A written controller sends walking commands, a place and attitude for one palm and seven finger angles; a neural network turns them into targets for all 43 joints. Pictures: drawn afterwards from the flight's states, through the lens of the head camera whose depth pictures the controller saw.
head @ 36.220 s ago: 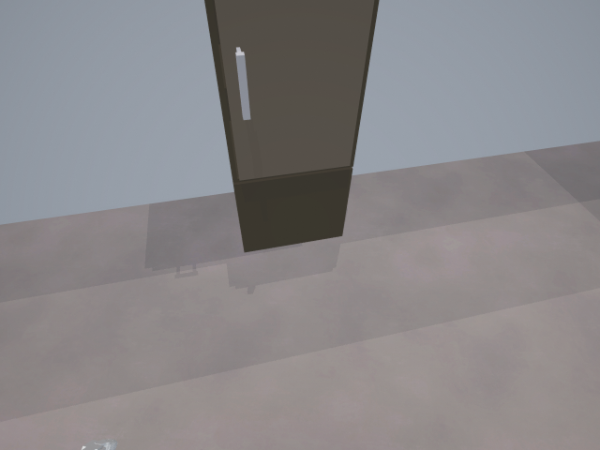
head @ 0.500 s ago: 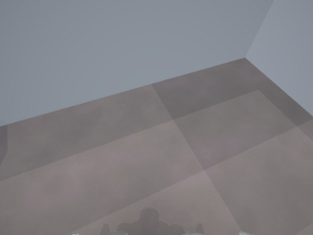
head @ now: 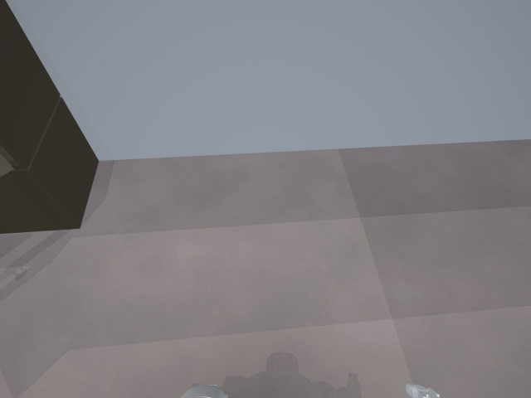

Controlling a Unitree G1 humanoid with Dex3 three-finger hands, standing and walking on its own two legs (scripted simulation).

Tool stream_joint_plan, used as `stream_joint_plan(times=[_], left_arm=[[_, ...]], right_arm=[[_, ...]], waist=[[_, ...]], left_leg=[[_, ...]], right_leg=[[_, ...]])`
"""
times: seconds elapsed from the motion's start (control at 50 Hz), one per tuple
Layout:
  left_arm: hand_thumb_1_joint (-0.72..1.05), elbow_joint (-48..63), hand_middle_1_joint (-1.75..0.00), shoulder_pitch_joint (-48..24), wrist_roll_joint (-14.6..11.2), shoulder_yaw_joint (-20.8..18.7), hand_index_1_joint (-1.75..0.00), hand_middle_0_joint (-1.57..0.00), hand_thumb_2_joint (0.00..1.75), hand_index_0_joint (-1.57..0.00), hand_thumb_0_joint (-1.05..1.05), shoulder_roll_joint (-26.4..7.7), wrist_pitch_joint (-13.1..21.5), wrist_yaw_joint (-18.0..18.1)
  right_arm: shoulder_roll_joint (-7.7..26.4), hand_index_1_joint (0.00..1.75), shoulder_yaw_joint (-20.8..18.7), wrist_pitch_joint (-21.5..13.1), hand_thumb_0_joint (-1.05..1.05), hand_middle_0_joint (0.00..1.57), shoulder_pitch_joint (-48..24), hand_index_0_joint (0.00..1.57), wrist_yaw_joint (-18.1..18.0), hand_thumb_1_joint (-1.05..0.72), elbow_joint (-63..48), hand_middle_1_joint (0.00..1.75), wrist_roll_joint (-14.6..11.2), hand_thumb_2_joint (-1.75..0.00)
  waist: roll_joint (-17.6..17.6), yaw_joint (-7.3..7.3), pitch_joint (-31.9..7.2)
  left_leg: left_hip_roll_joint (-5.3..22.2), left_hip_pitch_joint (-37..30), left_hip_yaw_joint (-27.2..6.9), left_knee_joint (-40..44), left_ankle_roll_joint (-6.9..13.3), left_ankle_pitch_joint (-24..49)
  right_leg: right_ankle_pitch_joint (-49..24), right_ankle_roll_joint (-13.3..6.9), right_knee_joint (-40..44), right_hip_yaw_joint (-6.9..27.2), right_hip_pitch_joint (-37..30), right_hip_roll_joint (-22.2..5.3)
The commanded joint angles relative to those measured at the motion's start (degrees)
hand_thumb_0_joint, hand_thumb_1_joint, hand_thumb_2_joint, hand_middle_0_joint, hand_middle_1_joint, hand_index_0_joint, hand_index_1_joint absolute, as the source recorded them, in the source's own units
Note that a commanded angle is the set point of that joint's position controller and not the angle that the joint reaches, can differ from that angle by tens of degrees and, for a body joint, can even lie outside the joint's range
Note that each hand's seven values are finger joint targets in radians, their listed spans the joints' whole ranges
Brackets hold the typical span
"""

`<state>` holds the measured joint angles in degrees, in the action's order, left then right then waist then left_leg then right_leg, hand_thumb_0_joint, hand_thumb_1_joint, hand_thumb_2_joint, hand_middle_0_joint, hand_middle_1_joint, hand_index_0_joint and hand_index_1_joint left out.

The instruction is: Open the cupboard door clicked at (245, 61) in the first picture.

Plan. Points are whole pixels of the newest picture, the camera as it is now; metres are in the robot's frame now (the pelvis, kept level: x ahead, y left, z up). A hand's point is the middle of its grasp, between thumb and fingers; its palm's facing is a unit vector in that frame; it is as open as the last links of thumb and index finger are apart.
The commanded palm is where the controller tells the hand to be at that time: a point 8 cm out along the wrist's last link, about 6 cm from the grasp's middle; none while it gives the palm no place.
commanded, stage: turn to face it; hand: left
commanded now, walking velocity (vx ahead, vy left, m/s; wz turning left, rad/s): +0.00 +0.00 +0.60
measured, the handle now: out of the picture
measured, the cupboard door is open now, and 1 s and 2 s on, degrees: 46 46 46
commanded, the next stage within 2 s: take the last steps up to it in 1.40 s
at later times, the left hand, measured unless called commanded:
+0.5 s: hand out of the picture +0.03 +0.20 -0.15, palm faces +0.30 -0.91 -0.28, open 7.4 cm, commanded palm none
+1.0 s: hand out of the picture -0.02 +0.20 -0.15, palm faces +0.57 -0.76 -0.30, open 7.4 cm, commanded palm none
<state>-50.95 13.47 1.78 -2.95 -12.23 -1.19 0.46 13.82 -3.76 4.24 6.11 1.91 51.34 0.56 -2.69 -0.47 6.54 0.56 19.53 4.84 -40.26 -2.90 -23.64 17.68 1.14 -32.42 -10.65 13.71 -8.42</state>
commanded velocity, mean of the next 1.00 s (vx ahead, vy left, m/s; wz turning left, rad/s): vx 0.00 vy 0.00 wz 0.59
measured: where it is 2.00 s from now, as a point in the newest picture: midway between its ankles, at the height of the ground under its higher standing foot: outside the picture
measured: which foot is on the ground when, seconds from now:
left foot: up 0.00-0.02, down 0.04-0.34, up 0.36-0.62, down 0.64-0.94, up 0.96-1.00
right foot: down 0.00-0.04, up 0.06-0.32, down 0.34-0.62, up 0.64-0.92, down 0.94-1.00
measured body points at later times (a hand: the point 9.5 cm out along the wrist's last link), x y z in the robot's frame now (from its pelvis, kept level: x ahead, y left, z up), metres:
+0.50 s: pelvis +0.00 -0.03 +0.00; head +0.05 -0.02 +0.45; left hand +0.01 +0.24 -0.13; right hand +0.16 -0.26 -0.15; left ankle -0.03 +0.09 -0.67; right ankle +0.03 -0.15 -0.74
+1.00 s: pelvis +0.02 -0.04 -0.01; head +0.06 -0.02 +0.44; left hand -0.05 +0.24 -0.13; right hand +0.23 -0.21 -0.16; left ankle -0.04 +0.08 -0.71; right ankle +0.09 -0.15 -0.74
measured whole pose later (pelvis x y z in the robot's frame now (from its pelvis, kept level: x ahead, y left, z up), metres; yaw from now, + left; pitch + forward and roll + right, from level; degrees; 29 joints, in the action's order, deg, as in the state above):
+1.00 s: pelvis +0.02 -0.04 -0.01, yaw +36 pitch +1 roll +0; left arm -48.8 9.7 1.6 -3.8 -13.5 -1.4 0.7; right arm 14.3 -4.4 4.5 9.5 1.0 52.1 1.2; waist 1.7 0.6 5.2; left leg -2.0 26.5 -5.1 -49.7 -1.6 -25.5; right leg 17.9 0.8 -34.3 -3.7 16.7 -3.2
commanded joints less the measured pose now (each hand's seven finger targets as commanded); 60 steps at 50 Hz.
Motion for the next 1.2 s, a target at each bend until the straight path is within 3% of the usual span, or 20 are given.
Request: stream_joint_plan(times=[0.0, 0.02, 0.04, 0.12, 0.28, 0.32, 0.34, 0.38, 0.42, 0.56, 0.58, 0.6, 0.62, 0.72, 0.86, 0.88, 0.92, 1.02, 1.1, 1.18], left_arm=[[0.90, 5.11, -0.30, 0.84, -1.37, -3.20, -0.30, -0.20, 0.90, -0.20, 0.00, -8.64, 0.43, 0.23], [0.90, 7.75, -0.30, -3.18, -1.01, -1.91, -0.30, -0.20, 0.90, -0.20, 0.00, -6.67, 0.11, 0.20], [0.90, 7.88, -0.30, -6.23, -0.52, -2.22, -0.30, -0.20, 0.90, -0.20, 0.00, -8.23, -0.53, 0.52], [0.90, 4.81, -0.30, -3.92, -0.77, -2.57, -0.30, -0.20, 0.90, -0.20, 0.00, -6.99, -0.95, -0.11], [0.90, 3.89, -0.30, 2.45, -1.08, -2.73, -0.30, -0.20, 0.90, -0.20, 0.00, -7.24, 0.24, 0.16], [0.90, 4.18, -0.30, 3.99, 0.21, -4.36, -0.30, -0.20, 0.90, -0.20, 0.00, -15.24, 1.09, 0.92], [0.90, 5.21, -0.30, 1.95, -0.11, -3.66, -0.30, -0.20, 0.90, -0.20, 0.00, -15.65, 0.82, 0.84], [0.90, 6.03, -0.30, -2.28, -0.32, -3.20, -0.30, -0.20, 0.90, -0.20, 0.00, -11.41, 1.09, 1.44], [0.90, 6.12, -0.30, -3.36, -0.24, -2.44, -0.30, -0.20, 0.90, -0.20, 0.00, -9.95, 1.22, 1.20], [0.90, 3.41, -0.30, 0.97, -0.56, -3.57, -0.30, -0.20, 0.90, -0.20, 0.00, -13.00, 1.05, 0.75], [0.90, 4.17, -0.30, 0.10, -1.11, -3.56, -0.30, -0.20, 0.90, -0.20, 0.00, -12.05, 0.70, 0.55], [0.90, 6.19, -0.30, 0.13, -1.46, -2.98, -0.30, -0.20, 0.90, -0.20, 0.00, -8.17, 0.25, 0.12], [0.90, 8.41, -0.30, -3.96, -1.00, -1.86, -0.30, -0.20, 0.90, -0.20, 0.00, -7.07, -0.08, 0.21], [0.90, 5.39, -0.30, -4.98, -0.90, -2.42, -0.30, -0.20, 0.90, -0.20, 0.00, -6.74, -0.84, -0.02], [0.90, 4.22, -0.30, 0.75, -1.11, -2.42, -0.30, -0.20, 0.90, -0.20, 0.00, -6.64, 0.03, 0.04], [0.90, 3.97, -0.30, 2.63, -1.00, -2.96, -0.30, -0.20, 0.90, -0.20, 0.00, -8.19, 0.40, 0.31], [0.90, 4.83, -0.30, 3.29, 0.22, -4.11, -0.30, -0.20, 0.90, -0.20, 0.00, -15.80, 0.89, 0.93], [0.90, 5.89, -0.30, -3.22, -0.23, -2.32, -0.30, -0.20, 0.90, -0.20, 0.00, -9.69, 1.42, 1.18], [0.90, 3.50, -0.30, 1.89, 0.03, -3.08, -0.30, -0.20, 0.90, -0.20, 0.00, -12.40, 1.51, 1.08], [0.90, 2.73, -0.30, 1.23, -1.04, -3.16, -0.30, -0.20, 0.90, -0.20, 0.00, -11.47, 0.99, 0.55]], right_arm=[[12.19, 0.30, -2.77, -3.11, 0.00, 0.20, 6.57, 0.20, -0.79, -0.90, -3.63, 0.30, 0.70, -0.90], [16.64, 0.30, -3.83, -2.63, 0.00, 0.20, 10.37, 0.20, -1.33, -0.90, -3.04, 0.30, 0.83, -0.90], [15.80, 0.30, -3.64, -2.68, 0.00, 0.20, 11.61, 0.20, -1.78, -0.90, -2.27, 0.30, 1.02, -0.90], [11.26, 0.30, -2.23, -3.10, 0.00, 0.20, 1.77, 0.20, -2.75, -0.90, -4.52, 0.30, 1.13, -0.90], [10.89, 0.30, -3.07, -2.18, 0.00, 0.20, -0.64, 0.20, -2.20, -0.90, -5.46, 0.30, 0.67, -0.90], [4.88, 0.30, -2.23, -2.19, 0.00, 0.20, -0.43, 0.20, -1.52, -0.90, -7.31, 0.30, 0.04, -0.90], [6.35, 0.30, -2.33, -2.17, 0.00, 0.20, -0.89, 0.20, -1.05, -0.90, -7.73, 0.30, 0.54, -0.90], [6.26, 0.30, -2.59, -1.36, 0.00, 0.20, -0.63, 0.20, -0.87, -0.90, -5.98, 0.30, 0.51, -0.90], [4.41, 0.30, -1.91, -1.13, 0.00, 0.20, -0.87, 0.20, -0.24, -0.90, -5.34, 0.30, 0.24, -0.90], [3.92, 0.30, -0.82, -2.38, 0.00, 0.20, 1.30, 0.20, -0.12, -0.90, -4.31, 0.30, -0.06, -0.90], [6.55, 0.30, -1.48, -2.84, 0.00, 0.20, 4.88, 0.20, -0.22, -0.90, -3.65, 0.30, 0.17, -0.90], [13.44, 0.30, -3.12, -3.31, 0.00, 0.20, 8.49, 0.20, -0.68, -0.90, -3.48, 0.30, 0.86, -0.90], [16.86, 0.30, -3.89, -2.86, 0.00, 0.20, 12.49, 0.20, -1.30, -0.90, -2.44, 0.30, 0.91, -0.90], [11.27, 0.30, -2.25, -3.36, 0.00, 0.20, 3.93, 0.20, -2.82, -0.90, -4.04, 0.30, 1.18, -0.90], [11.11, 0.30, -3.02, -2.30, 0.00, 0.20, 0.63, 0.20, -2.29, -0.90, -4.79, 0.30, 0.81, -0.90], [9.78, 0.30, -2.89, -2.20, 0.00, 0.20, 0.06, 0.20, -2.05, -0.90, -5.34, 0.30, 0.52, -0.90], [5.21, 0.30, -2.16, -2.25, 0.00, 0.20, -0.93, 0.20, -1.30, -0.90, -7.60, 0.30, 0.17, -0.90], [3.89, 0.30, -1.70, -1.08, 0.00, 0.20, -0.50, 0.20, -0.24, -0.90, -4.93, 0.30, 0.22, -0.90], [1.88, 0.30, -0.54, -1.83, 0.00, 0.20, -2.73, 0.20, -0.13, -0.90, -4.96, 0.30, -0.20, -0.90], [5.45, 0.30, -0.82, -3.05, 0.00, 0.20, 3.60, 0.20, -0.67, -0.90, -2.95, 0.30, 0.19, -0.90]], waist=[[12.85, 3.50, -12.95], [19.55, 5.93, -11.67], [13.60, 6.50, -11.93], [13.77, 1.28, -7.40], [10.71, -1.58, -9.74], [-13.47, -3.12, -8.18], [-10.94, -2.52, -7.58], [-12.68, -0.17, -6.26], [-10.73, 0.49, -5.23], [-6.97, 0.14, -9.31], [-1.21, 2.41, -11.18], [16.61, 4.08, -12.95], [18.54, 6.29, -12.98], [13.74, 1.81, -8.67], [11.45, -0.63, -9.75], [8.07, -1.85, -9.65], [-13.52, -3.30, -7.99], [-10.52, 0.67, -5.31], [-8.41, -1.92, -7.61], [-3.03, 1.70, -10.19]], left_leg=[[14.87, -20.40, -20.24, 18.85, 7.94, 27.52], [24.58, -20.34, -30.76, 20.44, 16.22, 41.26], [22.67, -17.24, -29.66, 20.36, 17.05, 32.23], [12.91, -7.02, -20.22, 21.31, 11.69, 21.70], [7.63, 2.55, -21.45, 15.22, 8.35, 15.41], [-5.05, 16.90, -7.02, -5.99, 0.67, -6.05], [-2.55, 13.86, -7.65, -18.72, 1.13, -10.21], [0.67, 14.19, -7.68, -27.94, 0.64, -5.88], [0.88, 11.64, -4.61, -22.57, -0.40, -4.21], [-0.92, -3.71, 0.62, 9.71, 0.59, 6.72], [1.54, -11.63, -3.21, 15.90, 1.98, 15.30], [16.88, -20.01, -24.17, 18.32, 9.23, 32.48], [24.14, -19.63, -31.89, 19.72, 16.57, 40.97], [12.97, -7.95, -21.42, 20.45, 11.84, 24.75], [8.26, 1.10, -22.08, 16.66, 9.13, 16.98], [5.71, 6.13, -20.79, 13.52, 7.02, 12.08], [-5.06, 15.86, -6.73, -12.40, 0.73, -9.81], [0.57, 11.00, -4.49, -21.54, -0.32, -3.66], [-0.85, 5.53, -0.20, -5.16, -0.12, -3.40], [1.07, -11.63, -2.53, 16.21, 2.18, 15.42]], right_leg=[[-2.11, 2.54, -15.25, 0.94, 12.11, -2.88], [21.03, 3.99, -25.46, 4.43, 20.97, 1.53], [18.35, 3.16, -30.89, 9.08, 21.21, 1.64], [7.91, 3.11, -27.86, 10.64, 16.28, 2.77], [-1.44, 1.77, 3.61, 8.12, -5.94, 7.35], [2.54, -6.71, 19.46, 31.41, -12.64, -14.85], [0.48, -10.71, 19.78, 30.75, -5.06, -18.96], [-9.12, -10.34, 15.86, 23.56, -3.30, -13.80], [-20.97, -8.44, 13.07, 13.70, -3.48, -10.23], [-28.41, -3.93, 1.01, 6.61, -6.89, -10.16], [-22.31, -1.20, -6.15, 4.06, -1.03, -9.06], [4.32, 3.62, -19.03, 0.90, 14.22, -1.19], [21.59, 3.82, -28.18, 6.03, 20.28, 1.87], [8.56, 3.01, -28.59, 10.92, 16.45, 2.81], [0.56, 1.86, -0.53, 7.80, -3.25, 8.03], [-1.37, 1.21, 7.13, 9.95, -9.20, 5.73], [2.66, -9.08, 20.60, 33.10, -8.99, -18.29], [-22.55, -8.20, 12.83, 12.94, -3.53, -9.80], [-32.35, -7.92, 8.46, 10.85, -9.50, -10.82], [-25.39, -1.39, -3.58, 5.50, -1.68, -8.15]])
